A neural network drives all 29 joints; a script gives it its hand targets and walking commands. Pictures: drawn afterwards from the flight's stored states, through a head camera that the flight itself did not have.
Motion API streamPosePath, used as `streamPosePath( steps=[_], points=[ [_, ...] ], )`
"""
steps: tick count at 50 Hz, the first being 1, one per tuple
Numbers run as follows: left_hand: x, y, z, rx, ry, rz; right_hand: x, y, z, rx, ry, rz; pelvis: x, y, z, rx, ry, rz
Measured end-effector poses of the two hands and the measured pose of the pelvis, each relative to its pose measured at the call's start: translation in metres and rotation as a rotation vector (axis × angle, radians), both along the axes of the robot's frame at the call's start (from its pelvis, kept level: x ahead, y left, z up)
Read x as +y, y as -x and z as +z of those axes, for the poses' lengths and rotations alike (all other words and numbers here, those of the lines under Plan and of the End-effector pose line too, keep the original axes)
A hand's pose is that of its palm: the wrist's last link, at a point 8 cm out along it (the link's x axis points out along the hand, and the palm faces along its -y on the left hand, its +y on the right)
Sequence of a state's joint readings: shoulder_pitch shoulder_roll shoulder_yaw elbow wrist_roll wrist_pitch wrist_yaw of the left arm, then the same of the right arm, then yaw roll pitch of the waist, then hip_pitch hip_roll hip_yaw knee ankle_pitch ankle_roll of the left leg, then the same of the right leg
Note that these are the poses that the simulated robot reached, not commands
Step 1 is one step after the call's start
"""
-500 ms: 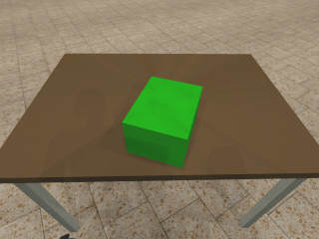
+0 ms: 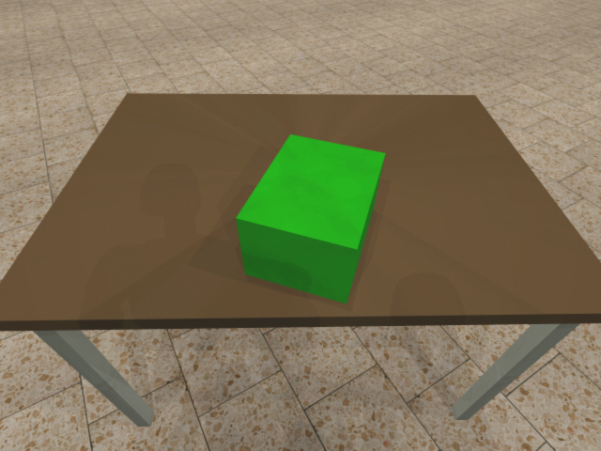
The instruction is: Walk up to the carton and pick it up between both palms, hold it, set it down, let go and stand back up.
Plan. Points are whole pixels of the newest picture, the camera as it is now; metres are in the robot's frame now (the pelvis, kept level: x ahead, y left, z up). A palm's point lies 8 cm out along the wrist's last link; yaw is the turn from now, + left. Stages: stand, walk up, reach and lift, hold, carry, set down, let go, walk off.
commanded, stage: stand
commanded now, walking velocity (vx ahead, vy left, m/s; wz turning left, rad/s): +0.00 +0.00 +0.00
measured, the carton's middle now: (316, 212) +0.50 -0.02 +0.01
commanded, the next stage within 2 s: none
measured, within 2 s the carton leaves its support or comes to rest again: neither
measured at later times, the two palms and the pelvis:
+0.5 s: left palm out of the picture +0.04 +0.24 -0.11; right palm out of the picture +0.05 -0.26 -0.12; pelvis +0.01 -0.01 +0.00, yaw +0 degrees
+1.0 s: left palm out of the picture +0.05 +0.24 -0.12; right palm out of the picture +0.05 -0.26 -0.13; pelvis +0.02 -0.01 +0.00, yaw +0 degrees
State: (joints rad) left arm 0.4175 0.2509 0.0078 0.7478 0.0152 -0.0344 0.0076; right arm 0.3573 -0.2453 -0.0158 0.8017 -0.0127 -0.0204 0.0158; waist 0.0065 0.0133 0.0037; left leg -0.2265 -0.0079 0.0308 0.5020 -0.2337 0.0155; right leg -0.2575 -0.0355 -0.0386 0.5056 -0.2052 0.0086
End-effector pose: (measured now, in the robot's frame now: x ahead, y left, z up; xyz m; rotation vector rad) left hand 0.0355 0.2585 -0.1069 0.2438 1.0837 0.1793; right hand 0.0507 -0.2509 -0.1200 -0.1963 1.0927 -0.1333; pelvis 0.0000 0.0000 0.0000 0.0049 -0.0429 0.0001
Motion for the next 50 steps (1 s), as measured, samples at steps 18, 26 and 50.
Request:
streamPosePath(
  steps=[18,26,50],
  points=[
    [-0.011,-0.002,-0.005,0.039,0.008,0.008,-0.007,0.002,-0.003,0.043,0.006,-0.009,-0.007,-0.008,0.0,0.008,0.0,-0.001],
    [-0.014,-0.009,-0.006,0.044,0.011,0.006,-0.009,0.0,-0.004,0.058,0.007,-0.013,-0.01,-0.012,0.001,0.01,0.0,-0.002],
    [-0.021,-0.015,-0.01,0.089,0.017,0.018,-0.012,0.001,-0.006,0.107,0.012,-0.029,-0.014,-0.022,0.003,0.011,0.002,-0.006]
  ],
)
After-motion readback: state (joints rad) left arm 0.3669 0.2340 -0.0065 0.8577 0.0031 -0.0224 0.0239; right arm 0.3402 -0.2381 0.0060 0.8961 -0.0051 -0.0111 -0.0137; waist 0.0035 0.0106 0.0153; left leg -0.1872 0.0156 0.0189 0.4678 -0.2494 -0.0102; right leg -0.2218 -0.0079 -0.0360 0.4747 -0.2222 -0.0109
